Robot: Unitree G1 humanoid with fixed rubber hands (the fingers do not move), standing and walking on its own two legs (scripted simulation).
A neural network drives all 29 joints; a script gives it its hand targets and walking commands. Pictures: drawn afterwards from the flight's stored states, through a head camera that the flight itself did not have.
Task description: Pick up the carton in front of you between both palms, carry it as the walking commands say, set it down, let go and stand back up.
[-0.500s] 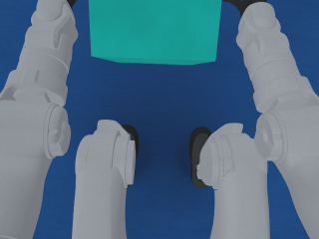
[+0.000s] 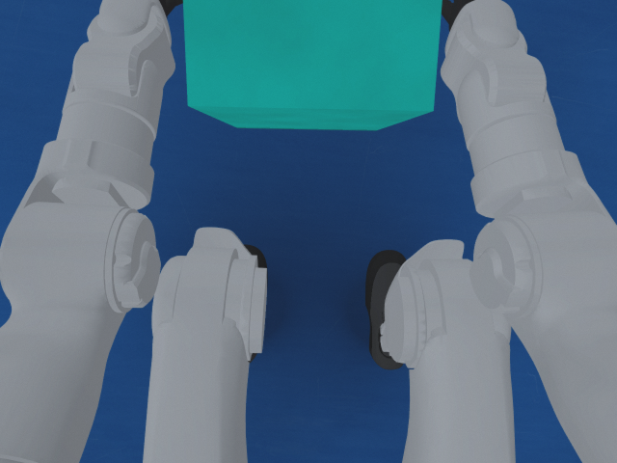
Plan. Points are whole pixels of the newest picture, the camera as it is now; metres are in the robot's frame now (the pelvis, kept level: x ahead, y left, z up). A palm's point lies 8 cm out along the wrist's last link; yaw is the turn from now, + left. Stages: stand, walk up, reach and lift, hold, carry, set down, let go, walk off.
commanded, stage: reach and lift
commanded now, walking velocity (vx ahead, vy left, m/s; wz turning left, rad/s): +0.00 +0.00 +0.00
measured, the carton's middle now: (310, 30) +0.54 +0.04 -0.23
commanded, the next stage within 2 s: none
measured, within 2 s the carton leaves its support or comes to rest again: neither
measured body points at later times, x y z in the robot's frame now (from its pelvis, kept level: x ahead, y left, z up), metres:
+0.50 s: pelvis -0.01 -0.01 +0.10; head +0.25 +0.02 +0.46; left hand +0.50 +0.19 +0.03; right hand +0.52 -0.11 +0.04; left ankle +0.10 +0.13 -0.33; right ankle +0.11 -0.13 -0.33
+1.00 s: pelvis +0.03 -0.01 +0.23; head +0.21 +0.01 +0.64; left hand +0.46 +0.18 +0.18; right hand +0.48 -0.12 +0.19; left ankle +0.10 +0.13 -0.33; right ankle +0.11 -0.13 -0.33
